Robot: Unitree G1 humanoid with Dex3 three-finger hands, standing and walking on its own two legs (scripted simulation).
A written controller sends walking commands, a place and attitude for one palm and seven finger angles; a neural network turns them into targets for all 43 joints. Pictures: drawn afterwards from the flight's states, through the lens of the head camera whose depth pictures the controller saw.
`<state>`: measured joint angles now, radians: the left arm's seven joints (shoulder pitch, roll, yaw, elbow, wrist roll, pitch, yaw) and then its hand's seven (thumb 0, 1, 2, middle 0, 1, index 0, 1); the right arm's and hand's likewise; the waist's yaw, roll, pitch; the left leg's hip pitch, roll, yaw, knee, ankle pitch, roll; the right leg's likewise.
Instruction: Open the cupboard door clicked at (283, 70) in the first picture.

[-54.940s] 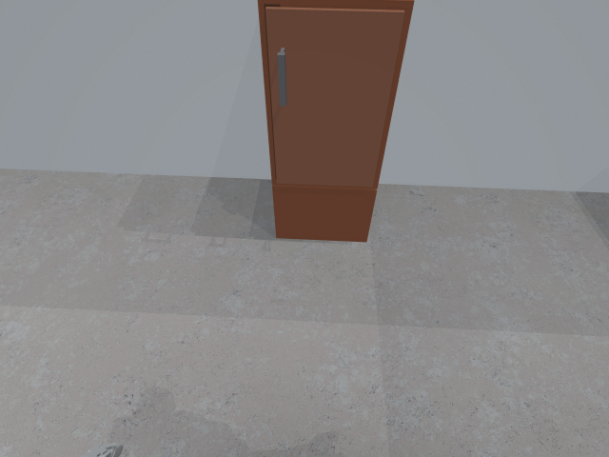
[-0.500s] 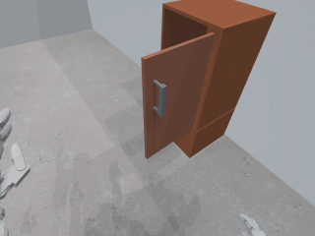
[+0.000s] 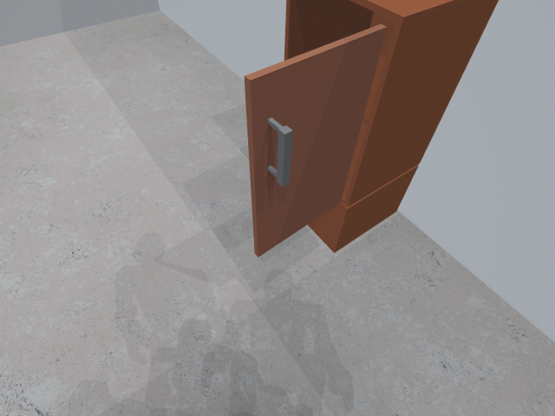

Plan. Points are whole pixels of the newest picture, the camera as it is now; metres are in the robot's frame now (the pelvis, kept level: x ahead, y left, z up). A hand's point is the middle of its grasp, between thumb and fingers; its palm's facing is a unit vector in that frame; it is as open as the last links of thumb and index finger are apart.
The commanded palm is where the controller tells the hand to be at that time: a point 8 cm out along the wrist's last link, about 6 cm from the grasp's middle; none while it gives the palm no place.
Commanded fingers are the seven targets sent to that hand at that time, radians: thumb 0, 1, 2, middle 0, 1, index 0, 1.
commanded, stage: let the arm hang, fingers relaxed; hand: left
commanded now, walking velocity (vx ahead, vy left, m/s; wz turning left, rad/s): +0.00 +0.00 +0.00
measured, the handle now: (278, 153) +0.61 +0.04 -0.01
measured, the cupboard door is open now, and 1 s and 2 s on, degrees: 93 93 93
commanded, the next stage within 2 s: look to check the result in 0.70 s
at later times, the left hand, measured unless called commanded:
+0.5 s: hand out of the picture +0.01 +0.16 -0.17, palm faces +0.02 -0.98 -0.18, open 7.4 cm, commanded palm none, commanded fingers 0.00 0.90 0.90 -0.20 -0.30 -0.20 -0.30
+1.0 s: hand out of the picture +0.02 +0.17 -0.17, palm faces +0.03 -0.98 -0.22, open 7.4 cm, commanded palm none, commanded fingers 0.00 0.90 0.90 -0.20 -0.30 -0.20 -0.30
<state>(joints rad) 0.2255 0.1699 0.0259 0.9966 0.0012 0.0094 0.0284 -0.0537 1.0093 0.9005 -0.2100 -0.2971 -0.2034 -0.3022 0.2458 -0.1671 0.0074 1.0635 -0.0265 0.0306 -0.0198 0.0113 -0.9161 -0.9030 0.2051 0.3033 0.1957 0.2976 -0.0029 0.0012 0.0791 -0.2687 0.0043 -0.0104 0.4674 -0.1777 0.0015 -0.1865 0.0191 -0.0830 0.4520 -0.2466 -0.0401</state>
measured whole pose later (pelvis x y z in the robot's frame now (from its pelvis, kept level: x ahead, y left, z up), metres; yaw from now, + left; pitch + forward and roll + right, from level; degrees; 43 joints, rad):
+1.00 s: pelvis +0.02 -0.01 +0.00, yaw -1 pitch -2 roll +0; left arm 0.24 0.14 0.01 1.15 0.00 -0.01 0.03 0.00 0.91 0.90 -0.20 -0.30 -0.20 -0.30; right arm 0.23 -0.16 0.00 1.15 -0.02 0.01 -0.03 0.01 -0.91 -0.90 0.20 0.30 0.19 0.30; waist 0.00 0.03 0.07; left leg -0.19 0.01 0.01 0.39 -0.17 -0.01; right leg -0.13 0.02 -0.07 0.41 -0.25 -0.05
